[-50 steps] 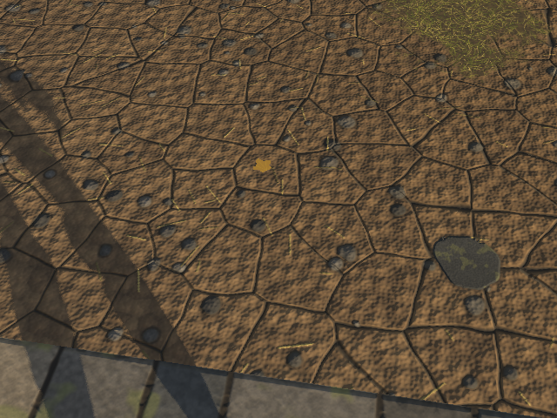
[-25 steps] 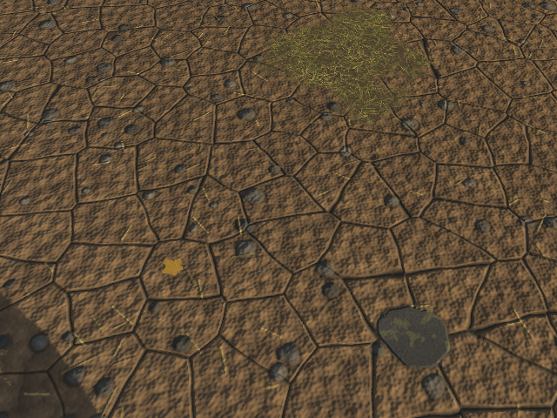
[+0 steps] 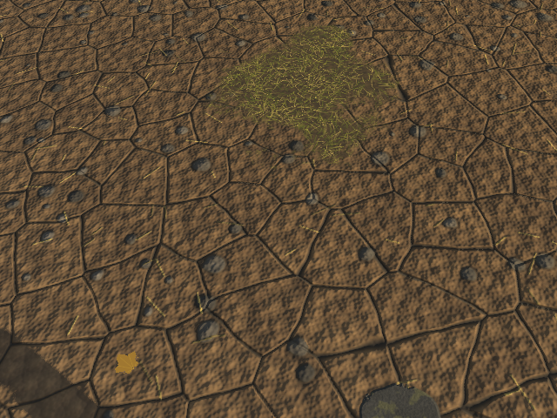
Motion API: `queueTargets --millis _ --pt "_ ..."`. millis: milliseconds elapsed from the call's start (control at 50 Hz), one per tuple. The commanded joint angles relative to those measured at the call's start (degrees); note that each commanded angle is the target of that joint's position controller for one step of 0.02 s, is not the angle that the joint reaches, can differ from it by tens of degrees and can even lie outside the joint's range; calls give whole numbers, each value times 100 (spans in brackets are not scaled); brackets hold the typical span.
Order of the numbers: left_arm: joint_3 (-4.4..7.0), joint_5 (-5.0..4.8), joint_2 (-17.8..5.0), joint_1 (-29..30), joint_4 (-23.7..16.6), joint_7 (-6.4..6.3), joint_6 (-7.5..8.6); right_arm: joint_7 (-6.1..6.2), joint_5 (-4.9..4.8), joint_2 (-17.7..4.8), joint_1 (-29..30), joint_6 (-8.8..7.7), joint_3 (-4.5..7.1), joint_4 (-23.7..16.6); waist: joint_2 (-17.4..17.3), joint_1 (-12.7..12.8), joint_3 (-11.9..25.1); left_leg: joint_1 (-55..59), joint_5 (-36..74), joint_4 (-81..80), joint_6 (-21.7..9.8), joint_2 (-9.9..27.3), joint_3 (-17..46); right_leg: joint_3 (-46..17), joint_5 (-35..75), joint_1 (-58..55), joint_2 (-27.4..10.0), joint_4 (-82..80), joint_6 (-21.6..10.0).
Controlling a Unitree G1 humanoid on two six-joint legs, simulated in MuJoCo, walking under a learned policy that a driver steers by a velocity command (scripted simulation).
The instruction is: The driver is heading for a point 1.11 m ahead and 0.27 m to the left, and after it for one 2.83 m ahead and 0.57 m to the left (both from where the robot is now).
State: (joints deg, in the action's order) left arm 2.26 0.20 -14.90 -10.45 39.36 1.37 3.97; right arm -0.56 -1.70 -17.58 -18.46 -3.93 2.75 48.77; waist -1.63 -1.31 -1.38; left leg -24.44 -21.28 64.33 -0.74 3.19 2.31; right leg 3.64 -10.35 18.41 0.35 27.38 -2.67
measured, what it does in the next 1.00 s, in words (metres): walks ahead, turning left: left foot, then right foot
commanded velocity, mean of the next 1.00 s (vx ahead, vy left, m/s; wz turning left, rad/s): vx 0.50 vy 0.00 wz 0.41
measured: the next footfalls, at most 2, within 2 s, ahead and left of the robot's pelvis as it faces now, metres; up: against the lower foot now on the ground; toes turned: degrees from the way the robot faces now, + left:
left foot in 0.40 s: +0.36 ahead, +0.16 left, +0.00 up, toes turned +16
right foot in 0.90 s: +0.70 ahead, +0.08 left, +0.00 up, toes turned +27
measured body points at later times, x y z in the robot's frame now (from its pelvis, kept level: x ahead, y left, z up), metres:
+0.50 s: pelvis +0.27 +0.07 -0.02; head +0.30 +0.09 +0.43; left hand +0.26 +0.36 -0.14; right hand +0.50 -0.14 -0.11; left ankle +0.32 +0.15 -0.74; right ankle +0.14 -0.11 -0.64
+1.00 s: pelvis +0.56 +0.11 -0.01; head +0.58 +0.12 +0.44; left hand +0.59 +0.42 -0.10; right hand +0.74 -0.11 -0.13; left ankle +0.38 +0.17 -0.65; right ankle +0.66 +0.06 -0.74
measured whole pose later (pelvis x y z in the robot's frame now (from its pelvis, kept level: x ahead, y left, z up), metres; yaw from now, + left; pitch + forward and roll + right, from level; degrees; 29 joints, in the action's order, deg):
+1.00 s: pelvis +0.56 +0.11 -0.01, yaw +27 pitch +1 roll +0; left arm 2.8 -0.1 -15.5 -8.7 42.2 1.9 6.4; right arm 0.3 -1.3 -16.6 -19.9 -2.6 3.0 44.4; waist -1.6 -1.2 -0.8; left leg -17.7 -25.4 63.7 -2.4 -3.3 6.4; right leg 1.3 -9.5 22.1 2.3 30.1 -2.8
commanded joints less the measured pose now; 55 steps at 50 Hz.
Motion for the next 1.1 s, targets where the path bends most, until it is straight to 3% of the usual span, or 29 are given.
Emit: queueTargets --millis 20,100,180,240,300,360,380,400,420,440,460,480,500,520,540,600,640,700,780,840,880,900,920,940,960,980,1000,1040,1100 --pt "204 47 -561 -213 -85 5 191 39 0 -386 -81 61 147 -340 848 99 220 -1128 707 168 54 457 327 -1384 355 -1018 -1473 -1830 -862" --pt "273 105 -665 -317 191 -70 284 61 26 -247 288 157 160 -476 539 85 -28 -1592 1598 -486 175 391 537 -519 1374 -1088 -1448 -2010 -853" --pt "311 63 -821 -404 355 -157 246 -74 62 -104 915 113 98 -674 441 282 -208 -1443 2610 -1823 113 302 176 174 1525 -1253 -1345 -2121 -686" --pt "359 2 -952 -727 554 -201 160 -182 64 -14 1503 111 39 -950 316 518 -433 -1602 2622 -2437 -18 276 -69 402 1644 -1748 -1530 -2059 -655" --pt "403 -79 -1049 -895 698 -219 13 -293 53 -53 1825 114 40 -1222 349 559 -484 -1743 2057 -2775 -209 179 -322 573 2303 -2411 -1702 -1687 -565" --pt "466 -116 -1284 -754 671 -290 -125 -342 48 -307 1428 155 177 -1308 655 183 9 -774 1175 -2783 -532 -340 -839 808 4993 -2659 -1688 -545 -374" --pt "475 -121 -1338 -687 651 -315 -176 -322 35 -510 827 171 295 -1193 682 -168 360 24 1037 -2860 -686 -579 -944 885 5526 -2517 -1597 340 -287" --pt "447 -141 -1311 -603 614 -341 -184 -240 29 -836 -96 186 485 -971 520 -675 831 1485 1384 -3293 -919 -742 -799 993 5042 -1829 -1363 1629 -84" --pt "294 54 -876 -824 485 -327 -107 -97 14 -1381 -715 253 633 -842 -546 -704 1342 3210 1724 -3325 -1310 351 920 960 1756 -187 -948 3491 175" --pt "99 54 -333 -1131 196 -224 98 -112 11 -1654 -385 178 626 -1047 -1437 -144 2080 4746 552 -4304 -2540 1582 4328 -89 -2341 2013 341 5318 467" --pt "217 -153 -911 -438 127 -126 314 -146 46 -1136 -468 123 487 -1080 -529 -584 2055 4681 281 -4759 -2257 1552 4229 -1008 -2119 2618 1 5466 316" --pt "226 -295 -967 -36 -37 -90 414 -139 74 -909 -289 63 424 -1063 -320 -518 1276 3995 576 -4780 -2005 1353 3365 -929 -1636 2809 -229 5152 176" --pt "209 -203 -866 -9 2 -130 445 -142 66 -784 75 27 379 -1095 231 -203 739 3078 1223 -4801 -1792 1078 2699 -897 -1223 2559 -487 4575 166" --pt "259 -47 -929 -36 60 -167 411 -116 82 -576 393 17 321 -1169 204 -13 534 2456 1794 -4863 -1680 868 2224 -885 -990 2195 -648 4087 219" --pt "282 1 -932 -147 80 -158 340 -86 147 -522 546 17 288 -1264 50 147 440 2011 2160 -4988 -1660 733 2020 -900 -825 1849 -719 3920 276" --pt "254 76 -734 -156 36 -169 174 -3 121 -667 502 -10 328 -1256 15 248 318 1353 2888 -5171 -1699 547 1568 -722 -472 1636 -666 3220 562" --pt "202 83 -614 291 -110 -182 143 73 100 -794 348 7 364 -1194 -38 120 167 1127 2885 -5187 -1569 365 1308 -651 186 1686 -558 2394 702" --pt "108 40 -432 833 -182 -108 186 125 79 -727 144 47 332 -1073 -256 -162 151 1003 2336 -5113 -1244 111 935 -548 1445 1226 -346 1027 708" --pt "126 -47 -583 1315 -328 10 278 113 58 -729 -271 54 313 -822 -328 -395 21 1533 1852 -4887 -1175 466 1303 -632 1699 1184 -264 353 510" --pt "190 -42 -762 1198 -356 55 334 133 83 -771 -319 97 334 -726 -464 -258 -29 2140 2258 -4520 -1075 790 1644 -650 988 1178 -240 117 229" --pt "299 -18 -934 434 -149 24 367 132 90 -714 -156 135 313 -746 -488 183 289 2218 3550 -3745 -894 555 1490 -403 795 172 -48 -190 -48" --pt "380 49 -1154 -358 -6 -4 384 120 138 -523 -117 138 226 -819 -276 542 1005 1787 3519 -2594 -719 238 1216 -791 1000 -1159 -494 18 -354" --pt "505 122 -1638 -1156 113 -18 368 123 125 -185 -736 80 108 -889 874 543 1961 38 1820 -577 -290 -529 669 -2737 544 -3330 -1675 14 -1150" --pt "486 -28 -1446 -1507 354 51 307 117 39 -171 -966 20 64 -845 1955 556 2168 -1314 -1128 629 -95 -902 641 -4697 -942 -3954 -2280 -891 -1601" --pt "355 -134 -1036 -1220 296 51 285 100 -32 -665 -459 -13 173 -890 1189 658 1298 -1922 -914 1075 -134 -546 866 -4423 -1895 -3378 -2166 -1108 -1352" --pt "292 -82 -868 -839 216 24 231 89 -22 -710 89 -29 178 -1018 723 614 701 -1983 -433 1015 -158 -266 610 -3635 -1732 -2639 -1939 -1186 -1131" --pt "238 -23 -769 -556 203 22 197 78 64 -638 395 -46 171 -1098 455 479 223 -1893 -56 642 -146 -54 424 -3060 -1137 -1891 -1687 -1365 -1065" --pt "165 50 -613 -338 201 17 216 63 126 -487 310 -25 189 -1059 626 222 101 -1372 396 78 -103 227 360 -2427 -225 -1225 -1346 -1603 -968" --pt "195 -28 -752 -438 328 -3 259 72 142 -253 314 24 134 -1052 676 155 114 -1324 699 -516 41 317 176 -1841 698 -1028 -1242 -1847 -1090"
Keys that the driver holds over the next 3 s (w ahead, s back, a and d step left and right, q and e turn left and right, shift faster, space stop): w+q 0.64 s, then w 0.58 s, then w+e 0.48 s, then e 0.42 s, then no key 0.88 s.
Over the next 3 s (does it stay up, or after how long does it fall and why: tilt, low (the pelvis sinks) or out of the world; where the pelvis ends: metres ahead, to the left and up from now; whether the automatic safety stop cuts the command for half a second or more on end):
stays up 1.11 0.35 0.00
